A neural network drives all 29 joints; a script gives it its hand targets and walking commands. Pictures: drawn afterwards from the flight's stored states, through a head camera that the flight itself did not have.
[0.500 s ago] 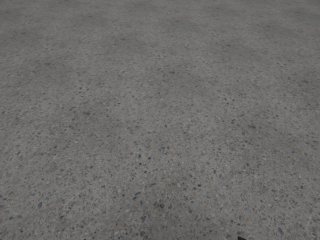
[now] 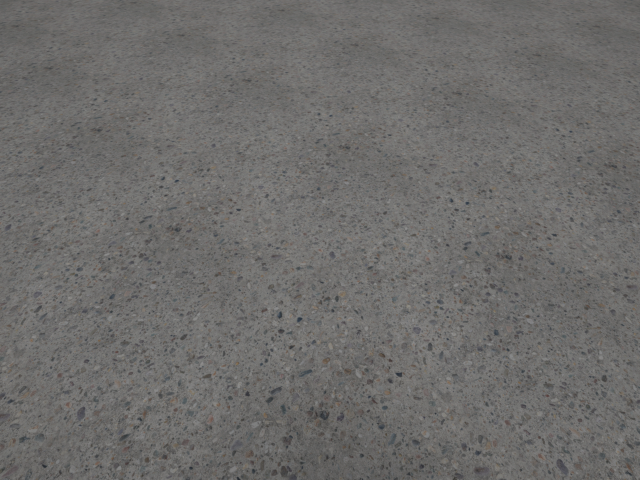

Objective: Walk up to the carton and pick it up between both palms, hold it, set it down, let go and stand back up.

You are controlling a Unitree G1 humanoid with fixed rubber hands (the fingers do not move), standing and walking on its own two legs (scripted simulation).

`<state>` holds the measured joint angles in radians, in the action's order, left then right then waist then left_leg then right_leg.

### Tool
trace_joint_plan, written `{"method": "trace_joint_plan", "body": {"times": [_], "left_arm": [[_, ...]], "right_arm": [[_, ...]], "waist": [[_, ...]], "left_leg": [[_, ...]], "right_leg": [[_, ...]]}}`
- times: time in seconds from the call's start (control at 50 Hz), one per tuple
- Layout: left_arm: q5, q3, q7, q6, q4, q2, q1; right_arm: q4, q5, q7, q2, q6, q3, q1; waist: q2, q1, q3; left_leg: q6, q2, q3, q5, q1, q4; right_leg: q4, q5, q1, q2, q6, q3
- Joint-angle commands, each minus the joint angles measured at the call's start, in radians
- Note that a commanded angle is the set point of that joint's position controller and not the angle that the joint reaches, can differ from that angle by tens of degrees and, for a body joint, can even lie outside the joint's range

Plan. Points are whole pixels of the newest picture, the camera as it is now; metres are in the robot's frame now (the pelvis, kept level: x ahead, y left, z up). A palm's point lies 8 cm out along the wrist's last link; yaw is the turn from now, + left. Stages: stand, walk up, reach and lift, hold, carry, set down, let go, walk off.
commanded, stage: stand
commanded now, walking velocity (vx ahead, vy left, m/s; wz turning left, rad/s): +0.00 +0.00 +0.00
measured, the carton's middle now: out of the picture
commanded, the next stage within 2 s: none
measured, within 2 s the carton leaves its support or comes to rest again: neither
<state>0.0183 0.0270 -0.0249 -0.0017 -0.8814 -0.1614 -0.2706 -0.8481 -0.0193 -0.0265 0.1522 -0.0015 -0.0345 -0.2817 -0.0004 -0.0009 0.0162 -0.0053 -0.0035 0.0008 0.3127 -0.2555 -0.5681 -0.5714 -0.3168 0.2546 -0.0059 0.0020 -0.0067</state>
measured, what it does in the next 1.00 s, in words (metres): stands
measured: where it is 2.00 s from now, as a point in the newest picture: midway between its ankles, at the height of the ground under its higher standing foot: outside the picture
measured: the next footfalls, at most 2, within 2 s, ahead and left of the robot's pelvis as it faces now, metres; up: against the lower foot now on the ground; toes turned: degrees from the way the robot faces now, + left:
none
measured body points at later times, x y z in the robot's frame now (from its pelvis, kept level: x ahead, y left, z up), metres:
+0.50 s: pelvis +0.00 +0.00 +0.01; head +0.01 +0.00 +0.46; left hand +0.00 +0.22 -0.15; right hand +0.01 -0.21 -0.15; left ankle -0.01 +0.12 -0.73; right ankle -0.01 -0.12 -0.73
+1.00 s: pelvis -0.01 +0.00 +0.01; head +0.00 +0.00 +0.46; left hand -0.03 +0.20 -0.16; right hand -0.02 -0.20 -0.16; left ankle -0.01 +0.12 -0.73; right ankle -0.01 -0.12 -0.73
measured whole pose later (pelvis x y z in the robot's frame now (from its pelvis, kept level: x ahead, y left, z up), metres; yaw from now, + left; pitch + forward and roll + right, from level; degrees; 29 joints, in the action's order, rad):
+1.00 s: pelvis -0.01 +0.00 +0.01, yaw +0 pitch -2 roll +0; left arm 0.01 0.02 -0.05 0.00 -1.16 -0.10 -0.30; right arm -1.15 -0.01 -0.04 0.09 0.00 -0.02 -0.30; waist 0.00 0.00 0.05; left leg -0.01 -0.01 0.00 0.24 -0.16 -0.44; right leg -0.45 -0.25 0.16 -0.01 -0.01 -0.01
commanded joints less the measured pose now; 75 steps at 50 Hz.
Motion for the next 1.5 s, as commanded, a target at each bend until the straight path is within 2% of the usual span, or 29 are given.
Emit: {"method": "trace_joint_plan", "body": {"times": [0.0,0.34,0.64,1.48], "left_arm": [[-0.002,0.025,-0.007,0.017,0.016,-0.094,-0.035],[-0.005,0.020,-0.017,0.013,-0.144,-0.059,-0.067],[-0.004,0.007,-0.022,0.011,-0.231,-0.025,-0.091],[-0.005,-0.012,-0.023,0.012,-0.280,0.006,-0.142]], "right_arm": [[0.016,0.002,-0.007,0.096,0.018,-0.026,-0.037],[-0.152,0.005,-0.016,0.063,0.015,-0.020,-0.066],[-0.249,0.005,-0.020,0.031,0.012,-0.005,-0.081],[-0.308,0.007,-0.019,0.007,0.012,0.015,-0.108]], "waist": [[0.002,0.000,-0.006],[0.002,0.000,0.048],[0.001,0.000,0.079],[-0.001,0.002,0.093]], "left_leg": [[-0.044,0.065,0.073,-0.205,0.019,0.115],[-0.037,0.072,0.072,-0.209,0.059,0.176],[-0.031,0.072,0.070,-0.180,0.063,0.205],[-0.032,0.074,0.075,-0.139,0.043,0.223]], "right_leg": [[0.119,0.204,-0.011,-0.057,0.042,0.074],[0.180,0.210,-0.053,-0.065,0.035,0.071],[0.206,0.185,-0.058,-0.067,0.027,0.068],[0.217,0.148,-0.034,-0.070,0.022,0.068]]}}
